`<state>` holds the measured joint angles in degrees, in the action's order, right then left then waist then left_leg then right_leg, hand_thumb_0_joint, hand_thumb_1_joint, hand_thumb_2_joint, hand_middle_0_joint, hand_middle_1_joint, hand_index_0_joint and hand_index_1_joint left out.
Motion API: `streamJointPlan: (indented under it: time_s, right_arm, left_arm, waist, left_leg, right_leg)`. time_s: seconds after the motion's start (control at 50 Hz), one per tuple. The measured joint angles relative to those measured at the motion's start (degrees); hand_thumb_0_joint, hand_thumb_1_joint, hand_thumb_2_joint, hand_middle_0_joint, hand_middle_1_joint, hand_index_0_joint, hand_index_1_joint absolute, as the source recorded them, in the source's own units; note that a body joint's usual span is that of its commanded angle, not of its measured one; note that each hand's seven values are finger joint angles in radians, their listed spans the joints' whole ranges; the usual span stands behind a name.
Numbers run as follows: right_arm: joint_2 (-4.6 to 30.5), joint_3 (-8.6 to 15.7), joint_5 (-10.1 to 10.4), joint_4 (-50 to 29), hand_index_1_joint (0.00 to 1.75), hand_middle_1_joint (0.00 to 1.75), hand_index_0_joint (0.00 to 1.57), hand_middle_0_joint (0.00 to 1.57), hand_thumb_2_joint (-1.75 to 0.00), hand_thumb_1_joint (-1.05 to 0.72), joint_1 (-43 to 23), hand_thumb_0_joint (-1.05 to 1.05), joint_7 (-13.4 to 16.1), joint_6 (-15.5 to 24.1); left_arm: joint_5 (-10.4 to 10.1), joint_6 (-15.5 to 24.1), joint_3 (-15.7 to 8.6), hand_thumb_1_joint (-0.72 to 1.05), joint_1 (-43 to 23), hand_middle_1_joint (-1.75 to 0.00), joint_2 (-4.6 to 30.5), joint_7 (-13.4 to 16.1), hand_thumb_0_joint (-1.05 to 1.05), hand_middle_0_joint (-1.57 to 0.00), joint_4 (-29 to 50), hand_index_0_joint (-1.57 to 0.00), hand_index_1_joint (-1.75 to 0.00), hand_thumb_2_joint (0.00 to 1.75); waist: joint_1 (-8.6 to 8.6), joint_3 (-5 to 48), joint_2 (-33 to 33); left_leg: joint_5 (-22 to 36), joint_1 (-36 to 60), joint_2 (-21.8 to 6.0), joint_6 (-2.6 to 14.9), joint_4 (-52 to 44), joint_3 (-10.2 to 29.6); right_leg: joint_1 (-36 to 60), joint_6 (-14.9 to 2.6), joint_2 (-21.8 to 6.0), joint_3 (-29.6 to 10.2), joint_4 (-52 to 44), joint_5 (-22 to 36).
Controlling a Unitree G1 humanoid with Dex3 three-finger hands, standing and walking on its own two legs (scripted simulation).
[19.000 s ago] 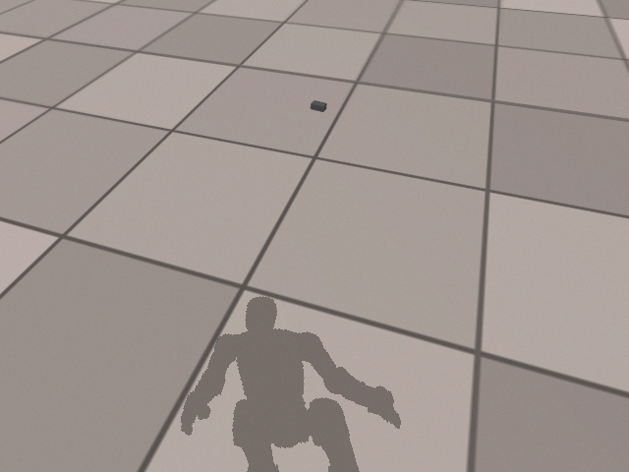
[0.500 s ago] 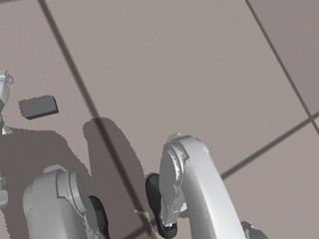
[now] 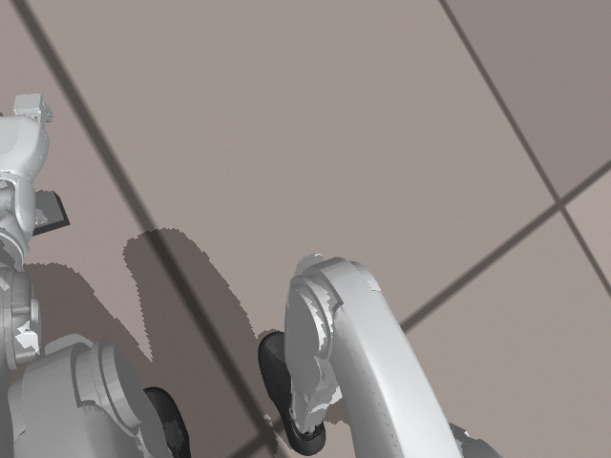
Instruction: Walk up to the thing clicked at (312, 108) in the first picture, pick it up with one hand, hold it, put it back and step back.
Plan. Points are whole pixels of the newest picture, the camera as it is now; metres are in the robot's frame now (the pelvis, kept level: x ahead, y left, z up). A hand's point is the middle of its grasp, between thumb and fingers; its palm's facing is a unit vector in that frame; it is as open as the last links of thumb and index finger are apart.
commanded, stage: approach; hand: left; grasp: from above
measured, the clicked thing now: (30, 217) +0.49 +0.25 -0.30
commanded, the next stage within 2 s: close in in 0.40 s
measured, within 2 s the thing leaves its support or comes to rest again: neither
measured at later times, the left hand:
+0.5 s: hand out of the picture +0.46 +0.31 -0.20, palm faces -0.52 -0.09 -0.85, open 14.3 cm
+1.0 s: hand out of the picture +0.47 +0.27 -0.23, palm faces -0.50 -0.13 -0.86, open 14.4 cm
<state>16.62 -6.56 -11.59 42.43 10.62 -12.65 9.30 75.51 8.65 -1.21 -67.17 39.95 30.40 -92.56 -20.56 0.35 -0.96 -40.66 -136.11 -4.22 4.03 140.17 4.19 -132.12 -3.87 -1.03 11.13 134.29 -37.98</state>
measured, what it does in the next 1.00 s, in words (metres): stands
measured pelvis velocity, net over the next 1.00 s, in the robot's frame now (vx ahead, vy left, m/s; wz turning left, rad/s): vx -0.01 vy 0.00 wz -0.01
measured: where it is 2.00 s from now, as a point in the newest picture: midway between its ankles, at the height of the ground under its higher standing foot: (240, 443)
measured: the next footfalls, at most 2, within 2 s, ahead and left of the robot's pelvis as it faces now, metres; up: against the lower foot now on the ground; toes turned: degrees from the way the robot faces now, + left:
none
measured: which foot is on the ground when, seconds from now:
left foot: down 0.00-1.00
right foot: down 0.00-1.00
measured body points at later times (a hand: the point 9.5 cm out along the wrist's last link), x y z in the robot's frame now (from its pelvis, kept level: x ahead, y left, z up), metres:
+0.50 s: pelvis +0.00 +0.00 +0.00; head +0.27 +0.08 +0.35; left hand +0.48 +0.31 -0.15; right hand +0.02 -0.27 -0.09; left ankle +0.07 +0.11 -0.29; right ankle +0.10 -0.09 -0.29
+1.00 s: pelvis -0.01 +0.00 -0.01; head +0.28 +0.06 +0.33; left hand +0.50 +0.27 -0.18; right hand +0.00 -0.26 -0.09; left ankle +0.07 +0.11 -0.29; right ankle +0.10 -0.09 -0.29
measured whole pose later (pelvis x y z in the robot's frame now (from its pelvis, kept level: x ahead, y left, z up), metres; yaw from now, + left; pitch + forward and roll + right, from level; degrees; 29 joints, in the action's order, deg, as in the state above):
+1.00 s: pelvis -0.01 +0.00 -0.01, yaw +0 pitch +34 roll -9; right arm 18.1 -9.7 -11.4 38.8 11.0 -14.5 9.5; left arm 71.1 6.4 -8.6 -65.3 49.0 27.7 -96.9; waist -21.9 -6.4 -2.4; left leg -39.1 -137.1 -4.0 4.1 141.4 5.0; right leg -132.9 -3.8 -0.9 11.7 135.2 -36.4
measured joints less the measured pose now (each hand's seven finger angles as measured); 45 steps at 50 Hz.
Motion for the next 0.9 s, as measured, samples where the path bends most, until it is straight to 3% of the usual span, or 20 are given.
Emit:
streamJointPlan:
  time_s: [0.12, 0.18, 0.28, 0.34, 0.38, 0.46, 0.5, 0.52, 0.56, 0.62, 0.7, 0.8, 0.84, 0.9]
  right_arm:
    - [0.71, -0.74, 0.77, -1.94, 0.3, 0.3, 0.2, 0.2, -0.9, -0.91, 0.98, 0.0, -2.16, -0.11]
    - [0.78, -1.06, 1.46, -2.71, 0.3, 0.3, 0.2, 0.2, -0.9, -0.91, 1.21, 0.0, -2.75, -0.64]
    - [0.3, -0.59, 2.31, -2.86, 0.3, 0.3, 0.2, 0.2, -0.9, -0.91, 1.09, 0.0, -2.4, -1.74]
    - [0.17, 0.12, 2.13, -2.38, 0.3, 0.3, 0.2, 0.2, -0.9, -0.91, 1.07, 0.0, -1.8, -1.99]
    - [0.2, 0.78, 1.96, -1.64, 0.3, 0.3, 0.2, 0.2, -0.9, -0.91, 1.13, 0.0, -1.21, -2.07]
    - [0.54, 1.41, 1.61, 0.9, 0.3, 0.3, 0.2, 0.2, -0.9, -0.92, 0.91, 0.0, -0.11, -1.76]
    - [0.74, 1.36, 1.36, 1.81, 0.3, 0.3, 0.2, 0.2, -0.9, -0.92, 0.52, 0.0, 0.23, -1.35]
    - [0.77, 1.38, 1.28, 2.13, 0.3, 0.3, 0.2, 0.2, -0.9, -0.92, 0.29, 0.0, 0.36, -1.21]
    - [0.86, 1.36, 1.13, 2.21, 0.3, 0.3, 0.2, 0.2, -0.9, -0.92, -0.45, 0.0, 0.42, -1.18]
    - [1.08, 1.38, 1.09, 0.89, 0.3, 0.3, 0.2, 0.2, -0.9, -0.92, -1.57, 0.0, 0.47, -1.18]
    - [1.33, 0.23, 0.92, -2.03, 0.3, 0.3, 0.2, 0.2, -0.9, -0.91, -3.14, 0.0, -0.23, -0.89]
    - [1.57, -1.35, 0.69, -4.7, 0.3, 0.3, 0.2, 0.2, -0.9, -0.91, -2.9, 0.0, -1.81, 0.21]
    - [1.79, -1.97, 0.51, -5.3, 0.3, 0.3, 0.2, 0.2, -0.9, -0.91, -2.41, 0.0, -2.31, 0.61]
    - [1.88, -2.43, 0.42, -5.32, 0.3, 0.3, 0.2, 0.2, -0.9, -0.9, -1.6, 0.0, -2.41, 0.49]
  left_arm:
    - [-1.89, -5.26, -1.95, -0.47, 0.15, -0.87, -1.52, 1.84, 0.0, -0.19, -0.52, -0.17, -0.89, 0.96]
    - [-3.57, -6.64, -5.22, -0.47, 1.85, -0.88, -1.29, 1.29, 0.0, -0.18, 0.81, -0.16, -0.9, 0.95]
    - [-6.13, -6.95, -10.74, -0.5, 5.61, -0.92, 2.19, -2.12, 0.0, -0.15, 2.11, -0.14, -0.93, 0.96]
    - [-7.54, -5.7, -11.38, -0.52, 7.48, -0.95, 5.26, -5.62, 0.0, -0.13, 2.93, -0.12, -0.95, 0.97]
    - [-8.66, -4.48, -9.49, -0.53, 8.38, -0.96, 6.69, -8.04, 0.0, -0.11, 3.87, -0.1, -0.97, 0.98]
    - [-9.35, -0.32, -2.15, -0.56, 8.19, -0.99, 6.77, -12.34, 0.0, -0.1, 7.87, -0.08, -1.0, 1.0]
    - [-8.96, 1.88, 1.69, -0.57, 7.6, -1.0, 5.93, -13.06, 0.0, -0.09, 10.53, -0.08, -1.01, 1.02]
    - [-8.51, 2.75, 3.38, -0.57, 7.28, -1.0, 5.23, -12.85, 0.0, -0.09, 11.81, -0.08, -1.01, 1.02]
    - [-6.94, 4.26, 4.41, -0.58, 6.58, -1.0, 3.59, -10.88, 0.0, -0.09, 12.49, -0.08, -1.02, 1.04]
    - [-3.49, 4.38, 3.22, -0.58, 5.32, -0.99, 1.55, -6.3, 0.0, -0.09, 9.08, -0.07, -1.01, 1.04]
    - [0.26, 1.24, 1.22, -0.57, 2.99, -0.97, 1.25, -1.29, 0.0, -0.09, 0.94, -0.07, -0.98, 1.04]
    - [-0.15, -2.51, -2.38, -0.56, 1.55, -0.94, 1.78, 1.6, 0.0, -0.09, -2.43, -0.08, -0.96, 1.02]
    - [-0.65, -3.13, -5.49, -0.56, 1.14, -0.94, 3.05, 1.77, 0.0, -0.09, -3.34, -0.07, -0.96, 1.02]
    - [-2.07, -3.84, -8.04, -0.56, 0.84, -0.94, 5.93, 0.79, 0.0, -0.09, -5.14, -0.07, -0.96, 1.02]
  waist:
    - [-0.89, -0.87, 2.06]
    - [-0.64, -1.72, 2.72]
    - [0.25, -2.87, 2.64]
    - [1.19, -3.5, 1.76]
    - [2.2, -3.48, 1.04]
    - [4.78, -3.16, -0.88]
    - [5.64, -2.92, -1.77]
    - [5.89, -2.64, -2.14]
    - [5.72, -1.83, -2.44]
    - [4.19, -0.06, -1.82]
    - [1.24, 0.83, -0.85]
    - [-0.36, -0.94, -0.58]
    - [-0.88, -2.09, -0.51]
    - [-1.57, -3.88, -0.41]
  left_leg:
    - [-0.53, 0.2, -0.76, 0.22, -0.34, -0.15]
    - [-0.38, 0.54, -1.0, 0.2, -0.56, -0.2]
    - [0.36, 0.86, -0.85, -0.1, -0.63, -0.02]
    - [0.93, 0.81, -0.37, -0.31, -0.39, 0.0]
    - [1.21, 0.46, -0.02, -0.43, -0.19, 0.03]
    - [1.32, 0.09, 0.56, -0.39, 0.08, -0.09]
    - [1.07, 0.15, 0.78, -0.23, 0.3, -0.03]
    - [0.85, 0.22, 0.87, -0.15, 0.41, 0.01]
    - [0.28, 0.43, 1.06, 0.04, 0.64, 0.16]
    - [-0.54, 0.53, 1.28, 0.34, 0.82, 0.34]
    - [-0.87, 0.67, 1.06, 0.69, 0.59, 0.33]
    - [0.04, 0.6, 0.55, 0.7, 0.07, 0.0]
    - [0.51, 0.37, 0.41, 0.59, 0.16, 0.01]
    - [1.13, -0.4, 0.23, 0.52, 0.6, 0.25]
  right_leg:
    - [-0.5, 0.24, 0.82, -0.23, -0.51, 0.3]
    - [-0.46, 0.21, 1.04, -0.31, -0.7, 0.67]
    - [-0.23, -0.19, 0.82, -0.12, -0.55, 1.26]
    - [-0.03, -0.5, 0.29, -0.04, -0.04, 1.3]
    - [-0.11, -0.62, -0.07, 0.02, 0.25, 1.23]
    - [0.09, -0.47, -0.56, -0.06, 0.6, 0.73]
    - [0.53, -0.22, -0.67, 0.0, 0.67, 0.28]
    - [0.78, -0.07, -0.68, 0.03, 0.67, 0.0]
    - [1.42, 0.27, -0.7, 0.15, 0.61, -0.68]
    - [2.03, 0.8, -0.62, 0.27, 0.38, -1.56]
    - [2.11, 1.27, -0.18, 0.14, -0.11, -1.59]
    - [1.31, 1.11, 0.16, -0.22, -0.35, -0.29]
    - [0.84, 0.88, 0.18, -0.2, -0.13, 0.28]
    - [-0.1, 0.63, 0.21, 0.06, 0.3, 1.07]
